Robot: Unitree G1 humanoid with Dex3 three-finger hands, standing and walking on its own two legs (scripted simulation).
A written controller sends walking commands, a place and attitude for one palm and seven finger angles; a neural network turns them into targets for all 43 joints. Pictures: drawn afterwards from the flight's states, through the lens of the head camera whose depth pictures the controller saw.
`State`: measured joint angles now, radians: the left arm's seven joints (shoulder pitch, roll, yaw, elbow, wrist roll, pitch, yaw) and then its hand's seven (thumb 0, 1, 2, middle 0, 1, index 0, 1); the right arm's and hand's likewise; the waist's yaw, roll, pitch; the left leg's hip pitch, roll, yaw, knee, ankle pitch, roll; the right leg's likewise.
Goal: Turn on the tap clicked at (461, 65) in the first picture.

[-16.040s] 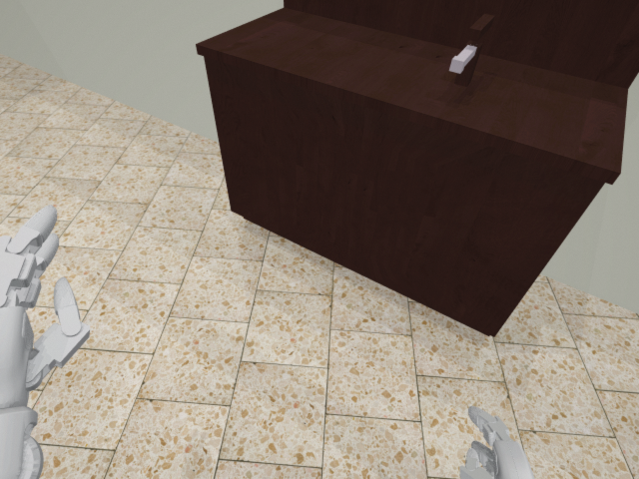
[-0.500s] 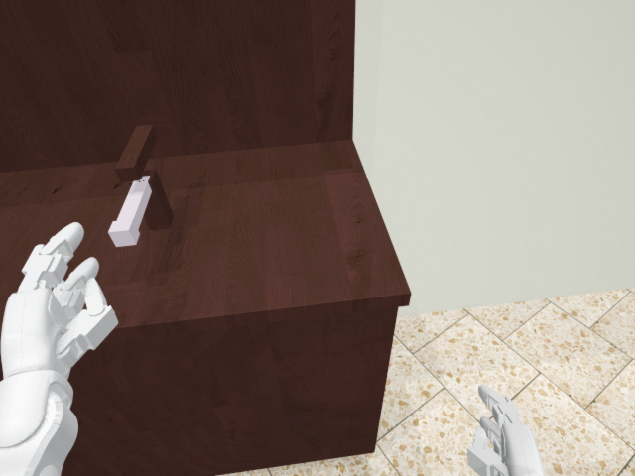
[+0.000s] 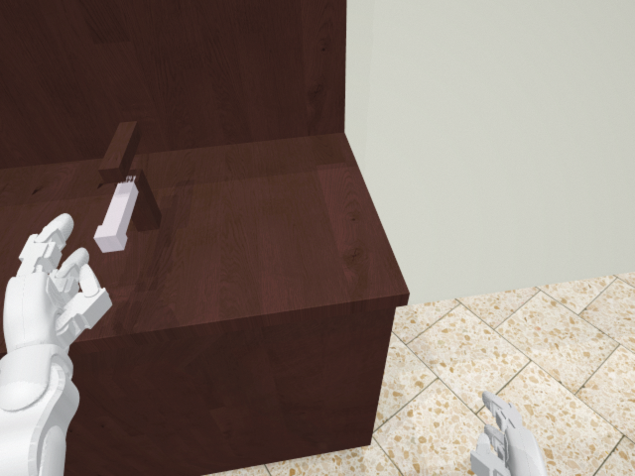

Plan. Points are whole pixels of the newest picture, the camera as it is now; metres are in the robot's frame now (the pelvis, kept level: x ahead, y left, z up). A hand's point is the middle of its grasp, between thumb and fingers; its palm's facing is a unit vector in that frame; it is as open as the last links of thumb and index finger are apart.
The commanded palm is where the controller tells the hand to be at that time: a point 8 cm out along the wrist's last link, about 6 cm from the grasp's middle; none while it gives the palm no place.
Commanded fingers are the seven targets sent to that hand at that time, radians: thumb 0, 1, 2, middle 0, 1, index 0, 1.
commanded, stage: reach beside the lever's end, fingers flat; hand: left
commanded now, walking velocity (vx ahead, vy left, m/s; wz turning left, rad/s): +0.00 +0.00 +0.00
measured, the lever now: (111, 237) +0.36 +0.33 +0.12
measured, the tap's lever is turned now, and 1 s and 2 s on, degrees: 0 0 2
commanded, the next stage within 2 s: push the lever round in 1.76 s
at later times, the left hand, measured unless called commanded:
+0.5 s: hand (83, 278) +0.28 +0.31 +0.14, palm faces +0.51 -0.85 -0.11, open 7.7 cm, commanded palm +0.24 +0.35 +0.14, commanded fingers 0.00 0.90 0.90 -0.16 -0.18 -0.16 -0.18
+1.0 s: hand (79, 257) +0.33 +0.36 +0.12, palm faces +0.51 -0.85 -0.12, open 7.8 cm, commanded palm +0.29 +0.39 +0.12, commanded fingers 0.00 0.90 0.90 -0.15 -0.15 -0.15 -0.15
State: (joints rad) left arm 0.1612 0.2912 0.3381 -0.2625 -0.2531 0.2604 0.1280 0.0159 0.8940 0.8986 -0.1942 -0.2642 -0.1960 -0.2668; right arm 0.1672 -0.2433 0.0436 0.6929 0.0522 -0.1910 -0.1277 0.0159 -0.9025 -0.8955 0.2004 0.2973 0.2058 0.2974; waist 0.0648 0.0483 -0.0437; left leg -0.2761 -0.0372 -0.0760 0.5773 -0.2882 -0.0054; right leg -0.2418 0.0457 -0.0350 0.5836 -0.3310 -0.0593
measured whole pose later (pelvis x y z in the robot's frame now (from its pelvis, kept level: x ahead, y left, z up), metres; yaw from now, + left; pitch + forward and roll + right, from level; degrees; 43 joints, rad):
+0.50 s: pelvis +0.00 +0.00 +0.00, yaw +0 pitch +1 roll +0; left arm 0.00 0.36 0.44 0.05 -0.24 0.14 0.05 0.02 0.90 0.90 -0.17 -0.20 -0.17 -0.20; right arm 0.18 -0.26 0.03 0.71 0.06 -0.17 -0.13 0.01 -0.90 -0.90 0.20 0.30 0.21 0.30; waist 0.05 0.05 -0.04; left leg -0.30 -0.03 -0.08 0.58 -0.28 -0.01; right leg -0.26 0.05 -0.04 0.57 -0.32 -0.06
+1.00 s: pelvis +0.00 +0.01 +0.00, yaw -1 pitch +5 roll -1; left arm -0.25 0.50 0.54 0.51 -0.20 0.01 -0.05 0.02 0.90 0.90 -0.16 -0.15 -0.16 -0.15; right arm 0.27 -0.29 0.02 0.72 0.06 -0.16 -0.12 0.01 -0.90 -0.90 0.20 0.30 0.21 0.30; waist 0.00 0.04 -0.05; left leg -0.42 -0.03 -0.07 0.64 -0.30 0.01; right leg -0.36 0.06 -0.03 0.60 -0.31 -0.05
